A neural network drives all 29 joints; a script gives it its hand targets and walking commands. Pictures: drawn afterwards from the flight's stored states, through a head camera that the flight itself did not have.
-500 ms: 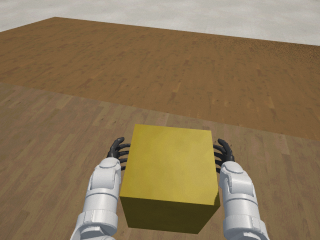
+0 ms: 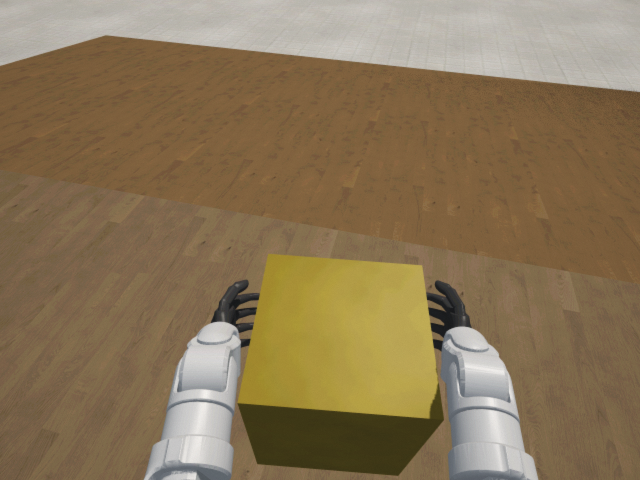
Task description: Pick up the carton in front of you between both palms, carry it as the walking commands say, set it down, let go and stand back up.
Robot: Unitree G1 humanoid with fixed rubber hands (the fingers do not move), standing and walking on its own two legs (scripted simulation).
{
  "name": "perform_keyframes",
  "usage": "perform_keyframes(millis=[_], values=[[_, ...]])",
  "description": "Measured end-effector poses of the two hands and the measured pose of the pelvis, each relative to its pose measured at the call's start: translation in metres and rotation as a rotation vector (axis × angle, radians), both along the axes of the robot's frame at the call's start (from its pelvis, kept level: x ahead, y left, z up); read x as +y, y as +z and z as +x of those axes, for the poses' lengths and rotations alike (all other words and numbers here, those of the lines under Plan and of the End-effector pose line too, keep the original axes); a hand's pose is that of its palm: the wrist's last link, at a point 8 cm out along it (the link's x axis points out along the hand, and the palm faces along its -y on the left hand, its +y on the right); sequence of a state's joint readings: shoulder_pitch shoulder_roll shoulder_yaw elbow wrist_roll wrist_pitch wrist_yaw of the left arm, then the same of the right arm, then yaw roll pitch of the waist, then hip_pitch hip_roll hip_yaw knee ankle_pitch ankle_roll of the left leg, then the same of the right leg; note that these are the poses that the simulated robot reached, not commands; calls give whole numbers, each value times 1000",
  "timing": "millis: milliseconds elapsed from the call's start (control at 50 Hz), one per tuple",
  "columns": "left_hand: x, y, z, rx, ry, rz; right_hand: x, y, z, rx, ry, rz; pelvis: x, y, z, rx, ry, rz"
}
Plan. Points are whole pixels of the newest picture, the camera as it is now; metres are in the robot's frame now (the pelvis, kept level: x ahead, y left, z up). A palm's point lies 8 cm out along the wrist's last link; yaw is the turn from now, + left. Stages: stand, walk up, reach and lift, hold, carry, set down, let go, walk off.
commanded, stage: reach and lift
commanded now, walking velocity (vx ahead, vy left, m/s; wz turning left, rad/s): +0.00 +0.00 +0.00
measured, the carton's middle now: (335, 369) +0.28 +0.00 -0.05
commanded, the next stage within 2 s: hold in 0.34 s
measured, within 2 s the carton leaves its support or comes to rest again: neither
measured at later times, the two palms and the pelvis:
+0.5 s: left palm (225, 332) +0.28 +0.14 +0.05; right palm (465, 332) +0.29 -0.16 +0.05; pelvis +0.00 -0.01 +0.00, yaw +1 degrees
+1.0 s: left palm (252, 287) +0.32 +0.11 +0.09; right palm (498, 305) +0.31 -0.19 +0.09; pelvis +0.03 -0.02 -0.01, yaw -2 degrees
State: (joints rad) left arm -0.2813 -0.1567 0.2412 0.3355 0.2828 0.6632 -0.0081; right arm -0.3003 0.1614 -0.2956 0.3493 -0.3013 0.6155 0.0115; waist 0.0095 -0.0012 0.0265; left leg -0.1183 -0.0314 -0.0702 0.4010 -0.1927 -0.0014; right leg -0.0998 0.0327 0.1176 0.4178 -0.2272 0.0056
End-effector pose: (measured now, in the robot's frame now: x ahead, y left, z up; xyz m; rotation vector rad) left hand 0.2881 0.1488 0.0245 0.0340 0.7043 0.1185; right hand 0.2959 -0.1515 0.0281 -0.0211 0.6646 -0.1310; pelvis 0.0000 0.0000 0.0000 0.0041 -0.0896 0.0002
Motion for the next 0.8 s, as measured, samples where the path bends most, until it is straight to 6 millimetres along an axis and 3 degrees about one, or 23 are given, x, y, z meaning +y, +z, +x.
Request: perform_keyframes(millis=[300,540,720,800], values=[[-2,8,-4,-7,14,10,-1,8,3,-7,22,0,-7,2,4,-11,5,1],[-7,25,-12,-44,4,7,-7,25,-9,-44,9,3,-9,3,0,-40,15,0],[-9,21,-14,-12,-3,1,-9,19,-16,-11,-12,16,-6,1,-10,-58,9,0],[-7,30,-10,-39,3,-4,-7,28,-13,-39,-19,24,-5,1,-8,5,4,-2]])
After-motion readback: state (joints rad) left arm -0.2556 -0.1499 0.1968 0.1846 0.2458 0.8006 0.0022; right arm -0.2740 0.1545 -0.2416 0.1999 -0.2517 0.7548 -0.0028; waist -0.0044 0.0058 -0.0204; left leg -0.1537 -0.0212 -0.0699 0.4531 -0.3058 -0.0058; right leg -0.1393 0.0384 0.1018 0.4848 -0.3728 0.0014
